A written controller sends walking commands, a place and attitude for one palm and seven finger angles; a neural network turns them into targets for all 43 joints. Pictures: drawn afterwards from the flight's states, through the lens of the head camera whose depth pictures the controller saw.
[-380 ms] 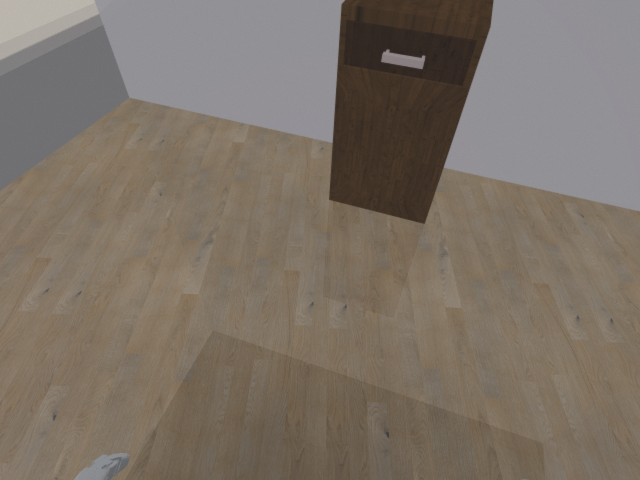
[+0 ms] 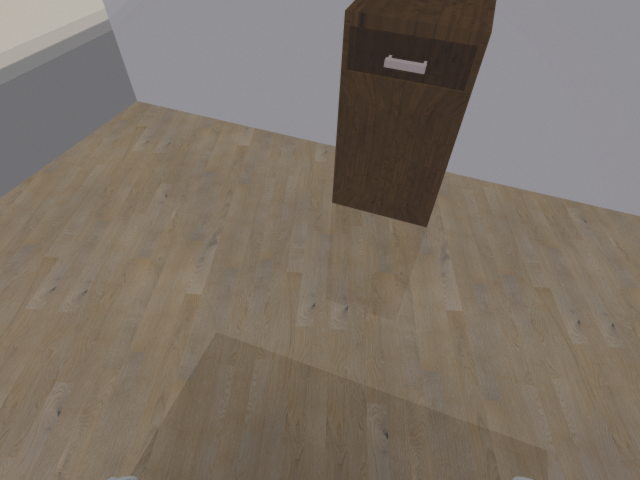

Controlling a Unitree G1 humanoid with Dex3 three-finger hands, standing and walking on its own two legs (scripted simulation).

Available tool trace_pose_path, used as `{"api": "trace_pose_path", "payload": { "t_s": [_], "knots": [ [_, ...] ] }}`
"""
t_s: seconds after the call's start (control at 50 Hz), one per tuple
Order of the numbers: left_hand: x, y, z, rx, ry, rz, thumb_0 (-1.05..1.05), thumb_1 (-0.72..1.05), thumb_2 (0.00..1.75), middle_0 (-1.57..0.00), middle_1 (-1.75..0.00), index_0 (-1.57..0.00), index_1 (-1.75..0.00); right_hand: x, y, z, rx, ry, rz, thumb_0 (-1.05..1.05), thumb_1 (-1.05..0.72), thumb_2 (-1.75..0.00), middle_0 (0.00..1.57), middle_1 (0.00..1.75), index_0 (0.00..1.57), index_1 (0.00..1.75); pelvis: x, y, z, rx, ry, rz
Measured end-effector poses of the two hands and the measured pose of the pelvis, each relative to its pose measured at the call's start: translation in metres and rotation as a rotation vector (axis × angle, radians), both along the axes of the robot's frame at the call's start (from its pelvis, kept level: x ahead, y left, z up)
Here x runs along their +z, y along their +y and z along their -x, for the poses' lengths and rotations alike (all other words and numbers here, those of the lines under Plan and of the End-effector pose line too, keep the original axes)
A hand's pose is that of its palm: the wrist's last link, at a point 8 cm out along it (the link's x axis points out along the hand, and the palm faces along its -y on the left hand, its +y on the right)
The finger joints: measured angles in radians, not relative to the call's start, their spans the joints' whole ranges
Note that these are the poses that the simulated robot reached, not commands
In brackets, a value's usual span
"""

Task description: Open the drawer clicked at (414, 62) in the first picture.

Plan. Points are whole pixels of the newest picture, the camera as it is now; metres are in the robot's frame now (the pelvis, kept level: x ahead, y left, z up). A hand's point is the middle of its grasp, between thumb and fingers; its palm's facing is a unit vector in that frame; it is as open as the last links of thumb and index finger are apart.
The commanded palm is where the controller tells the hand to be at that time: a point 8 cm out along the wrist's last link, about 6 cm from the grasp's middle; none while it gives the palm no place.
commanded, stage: stand and wait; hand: left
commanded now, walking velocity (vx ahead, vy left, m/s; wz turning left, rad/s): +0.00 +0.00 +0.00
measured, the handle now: (406, 62) +1.34 -0.20 -0.06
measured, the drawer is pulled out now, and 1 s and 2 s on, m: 0.00 0.00 0.00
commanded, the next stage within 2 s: look at it before walking up in 0.60 s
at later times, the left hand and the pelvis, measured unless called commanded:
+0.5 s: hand out of the picture +0.06 +0.23 -0.15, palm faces -0.02 -0.94 -0.33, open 7.3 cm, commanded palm none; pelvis -0.02 -0.01 +0.00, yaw +0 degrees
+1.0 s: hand out of the picture +0.05 +0.23 -0.15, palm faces -0.03 -0.94 -0.33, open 7.3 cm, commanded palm none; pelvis -0.02 -0.01 +0.00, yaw +0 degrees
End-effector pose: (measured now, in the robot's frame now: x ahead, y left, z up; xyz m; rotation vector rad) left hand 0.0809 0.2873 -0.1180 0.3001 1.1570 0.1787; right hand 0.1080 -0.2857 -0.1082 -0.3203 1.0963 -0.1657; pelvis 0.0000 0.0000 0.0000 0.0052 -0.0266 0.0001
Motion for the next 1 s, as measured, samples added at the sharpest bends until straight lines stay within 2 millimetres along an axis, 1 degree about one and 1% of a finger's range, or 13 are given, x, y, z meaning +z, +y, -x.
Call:
{"api": "trace_pose_path", "payload": {
  "t_s": [0.1,0.18,0.28,0.4,0.72,1.0],
  "knots": [
    [-0.001,0.0,0.016,0.013,0.039,-0.008,0.01,0.91,0.9,-0.2,-0.3,-0.21,-0.3,-0.003,-0.008,0.021,-0.02,0.052,0.007,0.01,-0.91,-0.9,0.2,0.3,0.2,0.3,0.001,-0.003,0.004,0.001,-0.004,0.0],
    [0.0,0.0,0.025,0.018,0.054,-0.014,0.01,0.91,0.9,-0.2,-0.3,-0.21,-0.3,-0.005,-0.014,0.035,-0.035,0.083,0.008,0.01,-0.91,-0.9,0.2,0.3,0.2,0.3,0.002,-0.006,0.007,0.001,-0.008,0.001],
    [0.001,-0.001,0.029,0.017,0.055,-0.017,0.01,0.91,0.9,-0.2,-0.3,-0.21,-0.3,-0.007,-0.018,0.049,-0.047,0.105,0.007,0.01,-0.91,-0.9,0.2,0.3,0.2,0.3,0.003,-0.009,0.012,0.0,-0.013,0.001],
    [0.003,-0.005,0.029,0.01,0.045,-0.015,0.0,0.91,0.9,-0.2,-0.3,-0.21,-0.3,-0.008,-0.02,0.059,-0.052,0.115,0.002,0.01,-0.91,-0.9,0.2,0.3,0.2,0.3,0.004,-0.011,0.017,-0.001,-0.013,0.0],
    [0.002,-0.012,0.031,0.001,0.042,-0.007,0.0,0.91,0.9,-0.2,-0.3,-0.21,-0.3,-0.008,-0.021,0.068,-0.056,0.125,-0.006,0.01,-0.91,-0.9,0.2,0.3,0.2,0.3,0.004,-0.015,0.023,-0.003,-0.008,0.001],
    [0.001,-0.01,0.034,0.007,0.063,-0.006,0.0,0.91,0.9,-0.2,-0.3,-0.21,-0.3,-0.007,-0.021,0.062,-0.056,0.124,-0.001,0.01,-0.91,-0.9,0.2,0.3,0.2,0.3,0.005,-0.014,0.019,-0.006,-0.005,0.002]
  ]
}}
